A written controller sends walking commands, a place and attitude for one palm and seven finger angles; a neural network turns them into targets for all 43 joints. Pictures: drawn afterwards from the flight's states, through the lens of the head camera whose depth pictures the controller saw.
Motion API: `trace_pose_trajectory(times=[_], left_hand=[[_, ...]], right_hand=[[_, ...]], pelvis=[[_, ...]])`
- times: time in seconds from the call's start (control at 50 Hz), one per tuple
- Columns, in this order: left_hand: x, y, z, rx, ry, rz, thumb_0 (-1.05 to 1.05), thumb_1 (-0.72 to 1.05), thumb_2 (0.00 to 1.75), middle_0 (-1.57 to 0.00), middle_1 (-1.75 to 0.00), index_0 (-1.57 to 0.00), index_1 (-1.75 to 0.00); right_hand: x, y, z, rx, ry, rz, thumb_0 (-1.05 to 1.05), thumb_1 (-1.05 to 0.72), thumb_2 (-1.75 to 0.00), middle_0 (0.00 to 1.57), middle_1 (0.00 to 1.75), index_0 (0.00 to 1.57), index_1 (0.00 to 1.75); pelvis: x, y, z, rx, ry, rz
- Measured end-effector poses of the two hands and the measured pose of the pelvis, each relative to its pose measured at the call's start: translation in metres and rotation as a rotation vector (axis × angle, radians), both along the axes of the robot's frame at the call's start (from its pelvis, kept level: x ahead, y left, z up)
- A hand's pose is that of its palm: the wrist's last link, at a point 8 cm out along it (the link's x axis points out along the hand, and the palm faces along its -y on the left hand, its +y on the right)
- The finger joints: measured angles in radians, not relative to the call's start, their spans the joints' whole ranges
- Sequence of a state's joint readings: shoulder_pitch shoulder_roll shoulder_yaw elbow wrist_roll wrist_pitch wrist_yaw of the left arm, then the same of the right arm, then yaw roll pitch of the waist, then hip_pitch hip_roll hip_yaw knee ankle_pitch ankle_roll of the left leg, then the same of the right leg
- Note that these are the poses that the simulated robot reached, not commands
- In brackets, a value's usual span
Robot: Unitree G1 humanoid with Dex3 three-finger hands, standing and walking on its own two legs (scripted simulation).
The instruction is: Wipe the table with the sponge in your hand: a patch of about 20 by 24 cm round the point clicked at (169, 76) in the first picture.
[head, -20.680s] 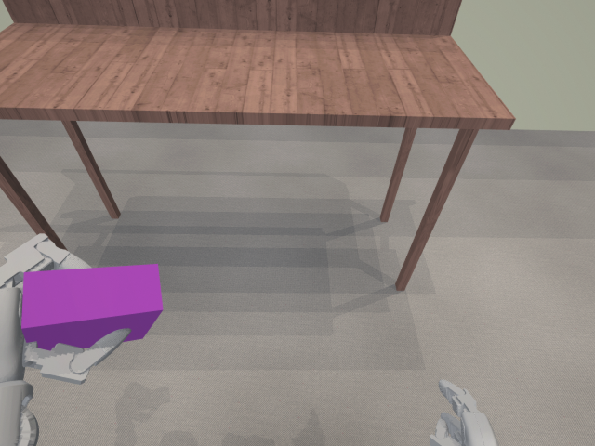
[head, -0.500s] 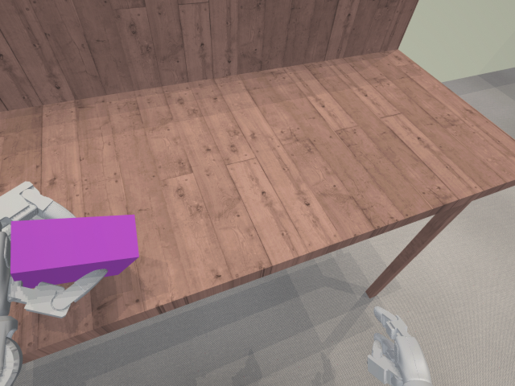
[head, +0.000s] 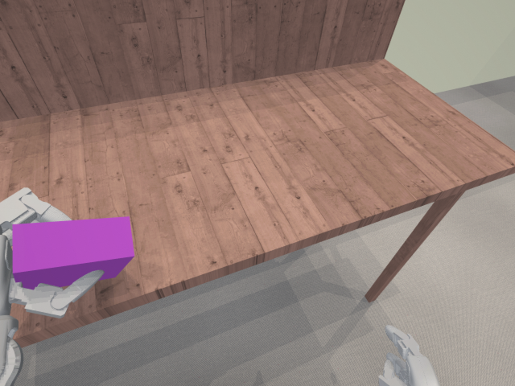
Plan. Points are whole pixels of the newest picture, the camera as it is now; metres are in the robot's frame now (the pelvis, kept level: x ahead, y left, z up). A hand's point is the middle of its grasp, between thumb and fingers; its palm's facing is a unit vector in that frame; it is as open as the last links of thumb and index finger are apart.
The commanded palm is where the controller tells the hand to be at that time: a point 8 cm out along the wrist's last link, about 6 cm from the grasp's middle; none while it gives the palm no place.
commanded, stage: come to a stop and stand still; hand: left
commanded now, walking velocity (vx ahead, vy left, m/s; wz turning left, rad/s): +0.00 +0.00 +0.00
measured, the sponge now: (89, 253) +0.23 +0.24 +0.14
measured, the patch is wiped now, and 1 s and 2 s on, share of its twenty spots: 0.00 0.00 0.00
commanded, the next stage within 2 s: look again from close up in 0.44 s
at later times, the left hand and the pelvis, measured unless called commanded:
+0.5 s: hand (58, 238) +0.23 +0.27 +0.16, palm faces +0.41 -0.84 -0.37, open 9.1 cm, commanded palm +0.17 +0.30 +0.18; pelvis +0.02 +0.01 +0.00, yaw +1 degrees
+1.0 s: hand (73, 230) +0.25 +0.26 +0.15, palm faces +0.39 -0.83 -0.39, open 9.1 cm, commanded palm +0.19 +0.29 +0.18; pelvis +0.03 +0.00 +0.00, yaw +1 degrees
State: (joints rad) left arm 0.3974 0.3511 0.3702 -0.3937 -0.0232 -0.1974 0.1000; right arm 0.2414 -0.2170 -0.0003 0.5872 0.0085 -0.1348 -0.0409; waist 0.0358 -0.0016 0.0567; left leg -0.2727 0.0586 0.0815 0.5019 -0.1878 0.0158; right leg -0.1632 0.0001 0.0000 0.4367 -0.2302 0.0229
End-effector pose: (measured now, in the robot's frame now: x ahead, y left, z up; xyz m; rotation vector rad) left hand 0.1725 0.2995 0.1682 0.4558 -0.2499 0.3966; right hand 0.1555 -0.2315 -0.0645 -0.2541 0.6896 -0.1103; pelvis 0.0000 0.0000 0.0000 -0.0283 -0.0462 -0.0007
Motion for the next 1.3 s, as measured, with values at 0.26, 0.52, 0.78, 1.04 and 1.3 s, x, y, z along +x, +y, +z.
trace_pose_trajectory(times=[0.26, 0.52, 0.78, 1.04, 1.3], left_hand=[[0.018, -0.001, 0.000, 0.009, -0.002, -0.065, -0.01, -0.40, 1.04, -0.81, -1.39, -0.82, -1.39], [0.020, 0.007, 0.001, -0.009, -0.005, -0.023, -0.01, -0.40, 1.04, -0.81, -1.39, -0.82, -1.39], [0.029, 0.002, 0.002, -0.005, 0.016, -0.016, -0.01, -0.40, 1.04, -0.81, -1.39, -0.82, -1.39], [0.034, -0.004, 0.001, -0.003, 0.039, -0.018, -0.01, -0.40, 1.04, -0.81, -1.39, -0.82, -1.39], [0.031, -0.016, 0.002, 0.018, 0.017, -0.105, -0.01, -0.40, 1.04, -0.81, -1.40, -0.82, -1.40]], right_hand=[[0.013, 0.019, 0.006, 0.017, -0.023, 0.006, 0.01, -0.91, -0.90, 0.20, 0.30, 0.20, 0.30], [0.040, 0.035, 0.004, 0.038, -0.012, 0.056, 0.01, -0.91, -0.90, 0.20, 0.30, 0.20, 0.30], [0.049, 0.026, 0.003, 0.036, 0.000, 0.035, 0.01, -0.91, -0.90, 0.20, 0.30, 0.20, 0.30], [0.047, 0.012, 0.000, 0.028, 0.021, 0.000, 0.01, -0.91, -0.90, 0.20, 0.30, 0.20, 0.30], [0.032, 0.015, 0.004, 0.065, -0.061, 0.012, 0.01, -0.91, -0.90, 0.20, 0.30, 0.20, 0.30]], pelvis=[[0.007, 0.010, 0.002, 0.001, 0.011, 0.002], [0.017, 0.013, 0.001, 0.004, 0.011, 0.013], [0.026, 0.008, 0.002, 0.004, 0.019, 0.014], [0.032, 0.004, 0.002, 0.005, 0.021, 0.015], [0.015, 0.007, -0.002, 0.015, 0.016, -0.006]])
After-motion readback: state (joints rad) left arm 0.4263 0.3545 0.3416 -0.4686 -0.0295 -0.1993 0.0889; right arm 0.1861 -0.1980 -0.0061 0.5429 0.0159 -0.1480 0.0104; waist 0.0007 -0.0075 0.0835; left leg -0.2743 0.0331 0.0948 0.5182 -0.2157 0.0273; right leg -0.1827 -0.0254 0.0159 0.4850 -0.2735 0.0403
